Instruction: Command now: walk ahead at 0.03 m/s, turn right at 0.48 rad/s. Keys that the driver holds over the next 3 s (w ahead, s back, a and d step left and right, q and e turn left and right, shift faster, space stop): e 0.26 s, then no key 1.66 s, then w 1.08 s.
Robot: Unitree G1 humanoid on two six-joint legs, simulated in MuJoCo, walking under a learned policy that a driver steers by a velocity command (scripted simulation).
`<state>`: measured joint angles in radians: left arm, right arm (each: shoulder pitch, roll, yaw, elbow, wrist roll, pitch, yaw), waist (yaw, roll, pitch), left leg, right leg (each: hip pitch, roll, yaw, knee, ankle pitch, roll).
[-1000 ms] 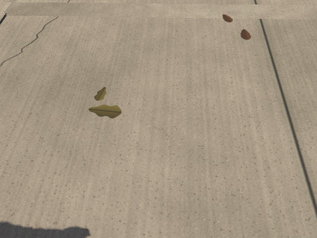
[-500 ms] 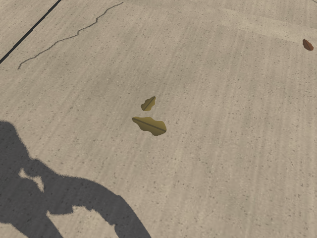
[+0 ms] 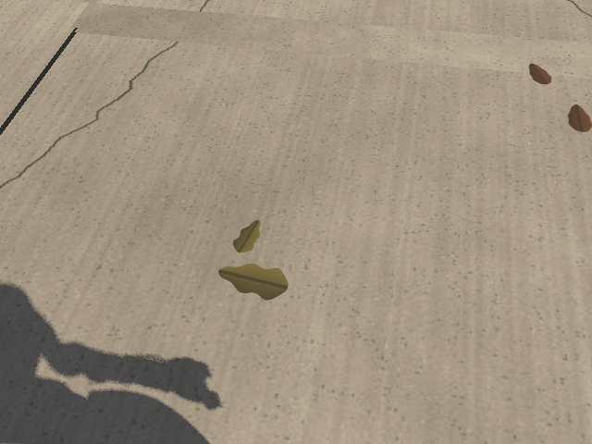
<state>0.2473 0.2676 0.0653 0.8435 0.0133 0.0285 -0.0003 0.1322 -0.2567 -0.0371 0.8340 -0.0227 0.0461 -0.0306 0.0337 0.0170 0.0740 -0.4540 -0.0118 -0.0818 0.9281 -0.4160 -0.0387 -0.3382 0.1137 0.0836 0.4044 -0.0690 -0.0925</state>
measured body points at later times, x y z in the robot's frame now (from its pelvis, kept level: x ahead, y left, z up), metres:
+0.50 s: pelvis +0.01 +0.05 +0.01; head +0.04 +0.07 +0.46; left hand +0.18 +0.29 -0.13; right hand +0.03 -0.24 -0.10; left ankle +0.02 +0.14 -0.74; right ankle -0.06 -0.08 -0.68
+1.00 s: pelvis -0.01 +0.02 +0.01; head +0.00 +0.01 +0.46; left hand +0.13 +0.25 -0.13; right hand -0.04 -0.24 -0.14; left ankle +0.02 +0.14 -0.74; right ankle -0.05 -0.06 -0.74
